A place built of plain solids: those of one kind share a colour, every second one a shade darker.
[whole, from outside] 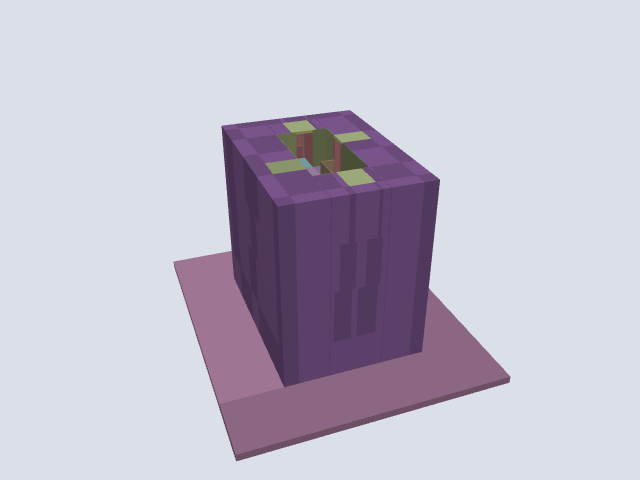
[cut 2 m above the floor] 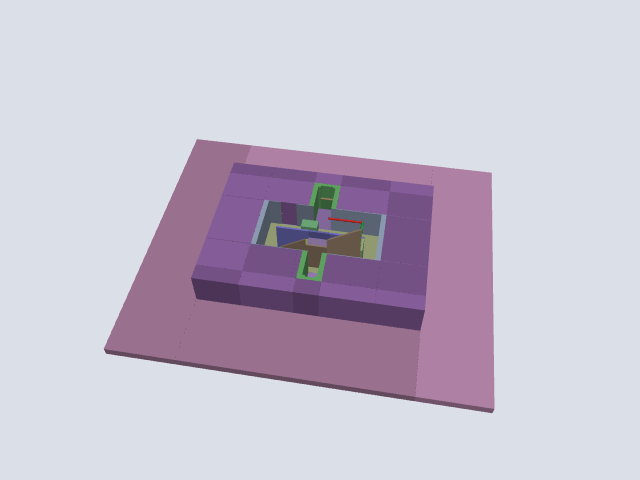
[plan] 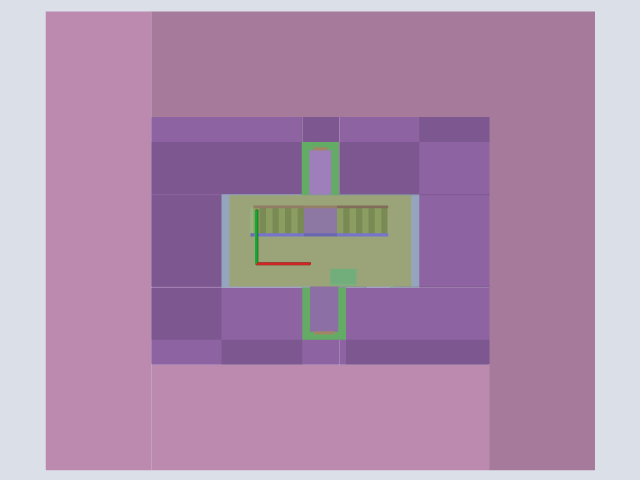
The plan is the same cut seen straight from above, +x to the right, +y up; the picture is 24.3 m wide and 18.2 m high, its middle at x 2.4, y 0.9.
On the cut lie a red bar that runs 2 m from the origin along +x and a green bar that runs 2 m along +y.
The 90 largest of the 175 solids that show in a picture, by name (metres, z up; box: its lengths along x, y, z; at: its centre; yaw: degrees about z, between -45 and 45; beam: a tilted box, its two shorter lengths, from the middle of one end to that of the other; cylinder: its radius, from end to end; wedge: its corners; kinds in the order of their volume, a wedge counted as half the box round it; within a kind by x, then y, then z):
{
 "wall_fill_1": {"box": [0.95, 0.95, 3.58], "at": [-3.53, -3.36, 4.35]},
 "wall_fill_2": {"box": [0.95, 0.95, 3.13], "at": [-3.53, -3.36, 7.7]},
 "wall_fill_3": {"box": [0.95, 1.98, 2.97], "at": [-3.53, -1.9, 10.75]},
 "wall_fill_4": {"box": [0.95, 1.04, 2.97], "at": [-3.53, -0.35, 10.75]},
 "wall_fill_5": {"box": [0.95, 1.39, 2.97], "at": [-3.53, 1.23, 10.75]},
 "wall_fill_6": {"box": [0.95, 1.98, 2.97], "at": [-3.53, 3.63, 10.75]},
 "wall_fill_7": {"box": [2.67, 0.95, 2.91], "at": [-2.67, -3.36, 1.1]},
 "wall_fill_8": {"box": [2.67, 1.98, 2.91], "at": [-2.67, -1.9, 1.1]},
 "wall_fill_9": {"box": [2.67, 3.46, 2.91], "at": [-2.67, 0.87, 1.1]},
 "wall_fill_10": {"box": [2.67, 1.98, 2.91], "at": [-2.67, 3.63, 1.1]},
 "wall_fill_11": {"box": [2.67, 0.95, 2.91], "at": [-2.67, 5.09, 1.1]},
 "wall_fill_12": {"box": [1.98, 0.95, 3.58], "at": [-2.06, -3.36, 4.35]},
 "wall_fill_13": {"box": [1.98, 0.95, 3.13], "at": [-2.06, -3.36, 7.7]},
 "wall_fill_14": {"box": [1.98, 0.95, 2.97], "at": [-2.06, -3.36, 10.75]},
 "wall_fill_15": {"box": [1.98, 1.98, 2.97], "at": [-2.06, -1.9, 10.75]},
 "wall_fill_16": {"box": [1.98, 1.04, 2.97], "at": [-2.06, -0.35, 10.75]},
 "wall_fill_17": {"box": [1.98, 0.48, 2.97], "at": [-2.06, 2.36, 10.75]},
 "wall_fill_18": {"box": [1.98, 1.98, 2.97], "at": [-2.06, 3.63, 10.75]},
 "wall_fill_19": {"box": [1.98, 0.95, 2.97], "at": [-2.06, 5.09, 10.75]},
 "wall_fill_20": {"box": [1.21, 0.95, 3.58], "at": [-0.43, -3.36, 4.35]},
 "wall_fill_21": {"box": [1.3, 0.95, 2.97], "at": [-0.38, -3.36, 10.75]},
 "wall_fill_22": {"box": [1.3, 1.98, 2.97], "at": [-0.38, -1.9, 10.75]},
 "wall_fill_23": {"box": [1.3, 1.98, 2.97], "at": [-0.38, 3.63, 10.75]},
 "wall_fill_24": {"box": [1.3, 0.95, 2.97], "at": [-0.38, 5.09, 10.75]},
 "wall_fill_25": {"box": [3.04, 0.95, 2.91], "at": [0.19, -3.36, 1.1]},
 "wall_fill_26": {"box": [3.04, 1.98, 2.91], "at": [0.19, -1.9, 1.1]},
 "wall_fill_27": {"box": [3.04, 1.98, 2.91], "at": [0.19, 3.63, 1.1]},
 "wall_fill_28": {"box": [3.04, 0.95, 2.91], "at": [0.19, 5.09, 1.1]},
 "wall_fill_29": {"box": [3.27, 0.95, 3.13], "at": [0.6, -3.36, 7.7]},
 "wall_fill_30": {"box": [1.49, 0.95, 3.58], "at": [0.92, -3.36, 4.35]},
 "wall_fill_31": {"box": [1.48, 0.95, 2.97], "at": [1.01, -3.36, 10.75]},
 "wall_fill_32": {"box": [1.48, 1.98, 2.97], "at": [1.01, -1.9, 10.75]},
 "wall_fill_33": {"box": [1.48, 0.95, 2.97], "at": [1.01, 5.09, 10.75]},
 "wall_fill_34": {"box": [1.4, 0.95, 2.91], "at": [2.42, -3.36, 1.1]},
 "wall_fill_35": {"box": [1.4, 0.95, 2.91], "at": [2.42, 5.09, 1.1]},
 "wall_fill_36": {"box": [1.49, 0.95, 2.97], "at": [2.49, -3.36, 10.75]},
 "wall_fill_37": {"box": [1.49, 1.98, 2.97], "at": [2.49, -1.9, 10.75]},
 "wall_fill_38": {"box": [1.49, 1.98, 2.97], "at": [2.49, 3.63, 10.75]},
 "wall_fill_39": {"box": [1.49, 0.95, 2.97], "at": [2.49, 5.09, 10.75]},
 "wall_fill_40": {"box": [1.6, 0.95, 3.58], "at": [2.65, -3.36, 4.35]},
 "wall_fill_41": {"box": [1.42, 0.95, 3.13], "at": [3.2, -3.36, 7.7]},
 "wall_fill_42": {"box": [1.65, 0.95, 2.97], "at": [4.06, -3.36, 10.75]},
 "wall_fill_43": {"box": [1.65, 1.98, 2.97], "at": [4.06, 3.63, 10.75]},
 "wall_fill_44": {"box": [1.65, 0.95, 2.97], "at": [4.06, 5.09, 10.75]},
 "wall_fill_45": {"box": [2.41, 0.95, 3.58], "at": [4.66, -3.36, 4.35]},
 "wall_fill_46": {"box": [2.77, 0.95, 2.91], "at": [4.77, -3.36, 1.1]},
 "wall_fill_47": {"box": [2.77, 1.98, 2.91], "at": [4.77, -1.9, 1.1]},
 "wall_fill_48": {"box": [2.77, 1.98, 2.91], "at": [4.77, 3.63, 1.1]},
 "wall_fill_49": {"box": [2.77, 0.95, 2.91], "at": [4.77, 5.09, 1.1]},
 "wall_fill_50": {"box": [1.83, 0.95, 3.13], "at": [4.95, -3.36, 7.7]},
 "wall_fill_51": {"box": [0.98, 0.95, 2.97], "at": [5.37, -3.36, 10.75]},
 "wall_fill_52": {"box": [0.98, 1.98, 2.97], "at": [5.37, -1.9, 10.75]},
 "wall_fill_53": {"box": [0.98, 1.98, 2.97], "at": [5.37, 3.63, 10.75]},
 "wall_fill_54": {"box": [1.98, 0.95, 3.58], "at": [6.89, -3.36, 4.35]},
 "wall_fill_55": {"box": [1.98, 0.95, 3.13], "at": [6.89, -3.36, 7.7]},
 "wall_fill_56": {"box": [1.98, 0.95, 2.97], "at": [6.89, -3.36, 10.75]},
 "wall_fill_57": {"box": [1.98, 1.98, 2.97], "at": [6.89, -1.9, 10.75]},
 "wall_fill_58": {"box": [1.98, 1.04, 2.97], "at": [6.89, -0.35, 10.75]},
 "wall_fill_59": {"box": [1.98, 0.48, 2.97], "at": [6.89, 2.36, 10.75]},
 "wall_fill_60": {"box": [1.98, 1.98, 2.97], "at": [6.89, 3.63, 10.75]},
 "wall_fill_61": {"box": [1.98, 0.95, 2.97], "at": [6.89, 5.09, 10.75]},
 "wall_fill_62": {"box": [2.67, 0.95, 2.91], "at": [7.5, -3.36, 1.1]},
 "wall_fill_63": {"box": [2.67, 1.98, 2.91], "at": [7.5, -1.9, 1.1]},
 "wall_fill_64": {"box": [2.67, 3.46, 2.91], "at": [7.5, 0.87, 1.1]},
 "wall_fill_65": {"box": [2.67, 1.98, 2.91], "at": [7.5, 3.63, 1.1]},
 "wall_fill_66": {"box": [2.67, 0.95, 2.91], "at": [7.5, 5.09, 1.1]},
 "wall_fill_67": {"box": [0.95, 0.95, 3.58], "at": [8.35, -3.36, 4.35]},
 "wall_fill_68": {"box": [0.95, 0.95, 3.13], "at": [8.35, -3.36, 7.7]},
 "wall_fill_69": {"box": [0.95, 1.98, 3.58], "at": [8.35, -1.9, 4.35]},
 "wall_fill_70": {"box": [0.95, 1.98, 3.13], "at": [8.35, -1.9, 7.7]},
 "wall_fill_71": {"box": [0.95, 1.98, 2.97], "at": [8.35, -1.9, 10.75]},
 "wall_fill_72": {"box": [0.95, 1.04, 2.97], "at": [8.35, -0.35, 10.75]},
 "wall_fill_73": {"box": [0.95, 1.11, 3.58], "at": [8.35, -0.09, 4.35]},
 "wall_fill_74": {"box": [0.95, 1.03, 3.13], "at": [8.35, 0.17, 7.7]},
 "wall_fill_75": {"box": [0.95, 1.39, 2.97], "at": [8.35, 1.23, 10.75]},
 "wall_fill_76": {"box": [0.95, 1.26, 3.58], "at": [8.35, 1.47, 4.35]},
 "wall_fill_77": {"box": [0.95, 0.96, 3.13], "at": [8.35, 1.77, 7.7]},
 "wall_fill_78": {"box": [0.95, 1.98, 3.58], "at": [8.35, 3.63, 4.35]},
 "wall_fill_79": {"box": [0.95, 1.98, 3.13], "at": [8.35, 3.63, 7.7]},
 "wall_fill_80": {"box": [0.95, 1.98, 2.97], "at": [8.35, 3.63, 10.75]},
 "wall_fill_81": {"box": [0.95, 0.95, 3.58], "at": [8.35, 5.09, 4.35]},
 "wall_fill_82": {"box": [0.95, 0.95, 3.13], "at": [8.35, 5.09, 7.7]},
 "ground_garden_1": {"box": [4.0, 17.4, 0.5], "at": [-6.0, 0.86, -0.27]},
 "ground_garden_2": {"box": [12.83, 4.0, 0.5], "at": [2.41, -5.83, -0.27]},
 "ground_garden_3": {"box": [12.83, 4.0, 0.5], "at": [2.41, 7.56, -0.27]},
 "ground_garden_4": {"box": [4.0, 17.4, 0.5], "at": [10.83, 0.86, -0.27]},
 "floor_store_1": {"box": [6.9, 3.47, 0.35], "at": [2.41, 0.87, -0.18]},
 "wall_store_1": {"box": [0.3, 3.54, 2.91], "at": [-1.18, 0.87, 1.1]},
 "wall_store_2": {"box": [0.3, 3.54, 2.91], "at": [6.01, 0.87, 1.1]},
 "floor_garret_1": {"box": [6.9, 2.52, 0.35], "at": [2.41, 0.39, 9.44]}
}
